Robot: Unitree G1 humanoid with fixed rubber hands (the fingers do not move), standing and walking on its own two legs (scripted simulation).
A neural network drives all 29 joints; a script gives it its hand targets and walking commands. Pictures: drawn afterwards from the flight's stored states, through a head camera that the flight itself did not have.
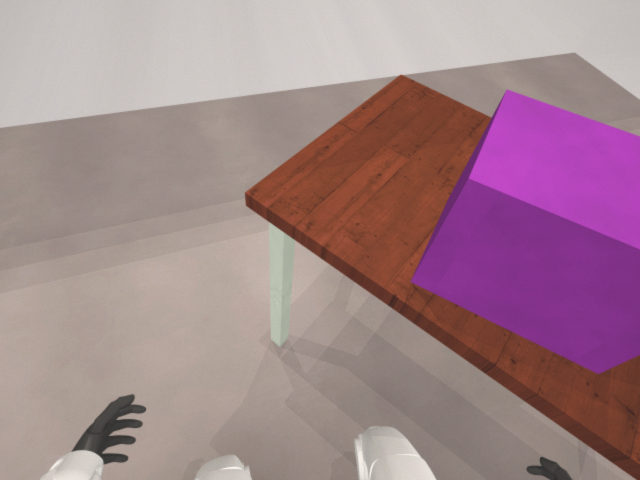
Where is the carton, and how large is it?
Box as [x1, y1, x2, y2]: [411, 90, 639, 373]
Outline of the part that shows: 506,90 448,198 411,281 570,360 599,373 639,354 639,136 518,93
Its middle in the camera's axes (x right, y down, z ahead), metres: +0.34 -0.01 +0.56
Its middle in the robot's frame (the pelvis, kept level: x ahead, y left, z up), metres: +0.42 -0.32 +0.06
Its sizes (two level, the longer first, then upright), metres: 0.293 0.217 0.232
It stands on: a table, 0.71 m high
